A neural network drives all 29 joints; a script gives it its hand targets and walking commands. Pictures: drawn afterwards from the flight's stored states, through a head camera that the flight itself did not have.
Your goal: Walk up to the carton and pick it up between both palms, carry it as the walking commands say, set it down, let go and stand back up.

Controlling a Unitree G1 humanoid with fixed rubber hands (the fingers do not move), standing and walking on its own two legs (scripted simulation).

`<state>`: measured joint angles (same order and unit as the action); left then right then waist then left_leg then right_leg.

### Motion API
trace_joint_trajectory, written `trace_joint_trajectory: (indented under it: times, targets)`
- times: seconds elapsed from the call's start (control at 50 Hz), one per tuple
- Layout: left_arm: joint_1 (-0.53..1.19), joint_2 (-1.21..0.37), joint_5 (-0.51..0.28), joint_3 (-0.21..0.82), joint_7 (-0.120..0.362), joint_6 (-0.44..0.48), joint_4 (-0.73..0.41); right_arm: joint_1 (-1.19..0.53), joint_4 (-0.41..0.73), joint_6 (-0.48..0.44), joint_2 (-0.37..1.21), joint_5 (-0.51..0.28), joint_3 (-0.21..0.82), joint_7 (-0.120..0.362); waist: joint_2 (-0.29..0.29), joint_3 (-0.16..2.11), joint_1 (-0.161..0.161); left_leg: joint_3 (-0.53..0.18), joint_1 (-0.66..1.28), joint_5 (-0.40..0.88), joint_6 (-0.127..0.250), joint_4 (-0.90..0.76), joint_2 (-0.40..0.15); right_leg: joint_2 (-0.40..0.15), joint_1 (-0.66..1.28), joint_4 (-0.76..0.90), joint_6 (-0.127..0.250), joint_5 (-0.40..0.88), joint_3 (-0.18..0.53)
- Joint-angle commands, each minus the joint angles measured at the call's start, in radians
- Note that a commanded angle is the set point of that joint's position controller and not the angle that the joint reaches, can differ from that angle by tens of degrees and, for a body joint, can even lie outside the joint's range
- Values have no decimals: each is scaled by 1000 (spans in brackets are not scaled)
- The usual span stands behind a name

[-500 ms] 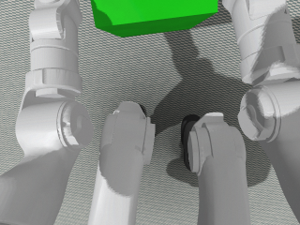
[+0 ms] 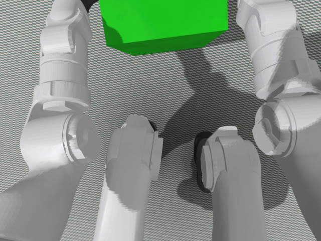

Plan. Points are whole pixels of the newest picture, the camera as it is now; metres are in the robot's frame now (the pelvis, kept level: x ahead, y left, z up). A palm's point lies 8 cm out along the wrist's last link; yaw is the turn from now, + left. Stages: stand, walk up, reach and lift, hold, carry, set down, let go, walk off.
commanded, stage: set down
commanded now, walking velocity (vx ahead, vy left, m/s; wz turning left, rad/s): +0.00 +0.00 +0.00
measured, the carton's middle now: out of the picture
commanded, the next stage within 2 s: none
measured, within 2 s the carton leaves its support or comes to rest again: neither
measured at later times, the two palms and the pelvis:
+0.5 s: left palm (76, 1) +0.52 +0.23 -0.17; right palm out of the picture +0.57 -0.07 -0.17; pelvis +0.00 +0.00 -0.01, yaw +0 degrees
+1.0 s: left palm (77, 0) +0.52 +0.23 -0.18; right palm out of the picture +0.57 -0.07 -0.18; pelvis +0.00 +0.00 -0.01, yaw +1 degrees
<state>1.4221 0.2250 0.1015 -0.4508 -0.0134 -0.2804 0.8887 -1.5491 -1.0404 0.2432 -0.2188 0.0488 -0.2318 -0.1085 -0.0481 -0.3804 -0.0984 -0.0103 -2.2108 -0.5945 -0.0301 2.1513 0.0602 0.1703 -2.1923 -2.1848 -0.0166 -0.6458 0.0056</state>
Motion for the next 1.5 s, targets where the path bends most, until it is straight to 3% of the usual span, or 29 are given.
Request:
trace_joint_trajectory:
  times: [0.0, 0.08, 0.1, 0.16, 0.22, 0.28, 0.3, 0.38, 0.44, 0.54, 0.6, 0.62, 0.64, 0.68, 0.74, 0.76, 0.8, 0.82, 0.98, 1.02, 1.1, 1.16, 1.18, 1.2, 1.26, 1.32, 1.36, 1.44, 1.48]
  targets:
    - [569, -781, -101, 332, 260, 16, -11, -530, 108, -34, 813, -96, 235, 221, -27, 921, -68, 27, 510, 338, 33, -125, 34, 0, 420, 150, 38, 282, -16]
    - [628, -724, -94, 316, 259, 32, -79, -509, 70, -18, 854, -86, 262, 229, -91, 900, -99, 39, 418, 296, 40, -111, 37, -7, 443, 143, 38, 274, 6]
    - [600, -744, -104, 319, 267, 24, -44, -495, 75, -19, 816, -81, 225, 225, -78, 890, -48, 39, 434, 273, 41, -121, 38, -7, 434, 157, 33, 253, -9]
    - [541, -709, -37, 275, 272, 11, 18, -466, 25, -10, 808, -65, 209, 229, -40, 774, -97, 48, 385, 222, 46, -122, 39, -13, 381, 170, 31, 198, 12]
    - [553, -733, -49, 286, 277, 5, -13, -485, 40, -13, 767, -53, 190, 232, -2, 790, -77, 33, 417, 230, 41, -121, 30, -10, 369, 163, 47, 184, 14]
    - [503, -769, -54, 255, 280, 5, 45, -469, 25, -14, 763, -34, 201, 229, -85, 770, -29, 28, 391, 222, 41, -97, 38, -16, 409, 156, 33, 199, -3]
    - [499, -720, -51, 245, 279, 12, 31, -448, 36, -14, 768, -60, 212, 225, -84, 800, -81, 28, 400, 244, 48, -102, 31, -17, 439, 147, 33, 231, 9]
    - [557, -656, -16, 240, 268, 19, 0, -424, -20, -7, 755, -46, 182, 240, -70, 738, -82, 28, 355, 190, 44, -104, 30, -10, 368, 143, 36, 174, 3]
    - [535, -700, -59, 271, 276, 19, -11, -372, -25, -7, 751, -36, 182, 230, -20, 791, -41, 39, 396, 216, 31, -95, 26, -9, 425, 150, 43, 217, 12]
    - [528, -697, -32, 236, 269, 13, 15, -412, 2, -8, 731, -5, 151, 241, -78, 698, -23, 16, 401, 224, 42, -102, 35, -19, 335, 156, 37, 172, -3]
    - [478, -668, 4, 207, 266, 7, 71, -409, 1, -4, 717, -14, 158, 241, -37, 710, -61, 27, 428, 176, 48, -113, 35, -12, 331, 155, 37, 120, -4]
    - [497, -676, -4, 230, 271, 4, 68, -405, -13, -7, 699, 0, 137, 241, -34, 719, -19, 31, 418, 159, 41, -95, 31, -17, 350, 153, 36, 121, -9]
    - [520, -666, 10, 204, 266, 24, 31, -397, -24, -9, 707, 4, 138, 243, -5, 742, -71, 39, 421, 189, 31, -96, 32, -15, 360, 136, 42, 142, 9]
    - [501, -639, -15, 218, 266, 24, 42, -383, 0, -11, 656, 3, 165, 235, -100, 716, -7, 24, 382, 206, 38, -77, 28, -21, 371, 136, 29, 185, -12]
    - [475, -616, -18, 228, 256, 27, 59, -385, 9, -23, 633, 4, 133, 225, -40, 750, -8, 15, 433, 222, 35, -87, 23, -17, 376, 131, 24, 179, -22]
    - [442, -582, -2, 185, 254, 33, 70, -367, -9, -23, 615, 1, 134, 219, -53, 737, -52, 31, 403, 212, 29, -84, 19, -25, 415, 129, 23, 195, -3]
    - [485, -512, -15, 209, 225, 43, 26, -371, -15, -29, 539, -13, 124, 211, -14, 753, -26, 37, 448, 204, 20, -101, 23, -22, 362, 128, 24, 161, -28]
    - [473, -477, 9, 177, 215, 43, 53, -402, 4, -34, 486, -10, 110, 196, 6, 729, -72, 38, 448, 204, 21, -110, 22, -24, 345, 137, 25, 146, -14]
    - [367, -60, -12, 49, 83, 108, 84, -325, -23, -63, 56, 18, 36, 93, -92, 834, -30, 34, 484, 233, 1, -103, 4, -55, 453, 149, -13, 200, -28]
    - [287, 131, 3, 2, 23, 139, 122, -277, -37, -76, -127, 24, -23, 49, -11, 809, -48, 36, 494, 265, -14, -116, -7, -65, 429, 143, -11, 246, -12]
    - [378, 286, -110, 44, -47, 191, 95, -376, 9, -116, -262, -51, 75, -11, -70, 1061, -46, 18, 554, 420, -19, -71, -21, -88, 559, 95, -15, 399, 9]
    - [342, 216, -167, 133, -47, 208, 170, -338, -39, -118, -190, -127, 147, 1, -15, 1038, -88, 30, 542, 476, -8, -75, -24, -89, 527, 107, -3, 441, 41]
    - [343, 241, -181, 127, -49, 212, 160, -341, -62, -117, -155, -154, 181, 10, -73, 1075, -85, 24, 522, 443, -4, -84, -29, -93, 580, 89, -10, 428, 26]
    - [319, 254, -170, 117, -48, 210, 206, -360, -33, -115, -160, -187, 199, 16, -54, 1066, -135, 17, 538, 437, 6, -95, -31, -97, 555, 98, -8, 408, 43]
    - [319, 223, -215, 170, -40, 220, 230, -376, -30, -125, -142, -231, 243, 37, -27, 1005, -133, 17, 501, 457, 14, -106, -30, -97, 457, 102, -4, 390, 31]
    - [359, 270, -232, 143, -36, 222, 193, -401, -12, -130, -242, -181, 214, 30, -114, 1030, -61, 8, 464, 435, 17, -83, -31, -100, 484, 102, -6, 388, 25]
    - [306, 258, -234, 150, -32, 205, 278, -311, -118, -122, -309, -132, 138, 19, -48, 956, 6, 4, 482, 394, 2, -99, -30, -109, 449, 119, -1, 343, 11]
    - [441, 267, -289, 208, -40, 207, 106, -431, 24, -132, -298, -168, 181, 17, -62, 1127, 30, -7, 589, 401, 19, -88, -25, -118, 472, 134, 15, 315, 3]
    - [445, 293, -284, 219, -56, 204, 59, -438, 35, -128, -281, -223, 196, 18, 10, 1226, -27, 0, 751, 474, 13, -115, -24, -106, 481, 129, 15, 316, -20]
